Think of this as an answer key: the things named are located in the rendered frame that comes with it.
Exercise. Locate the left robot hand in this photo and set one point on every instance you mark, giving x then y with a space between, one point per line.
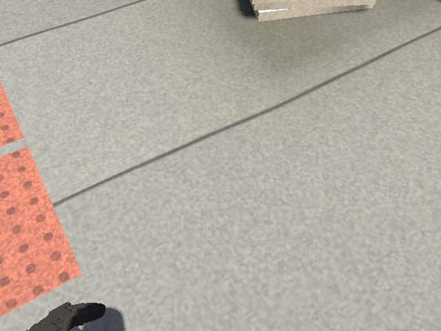
66 316

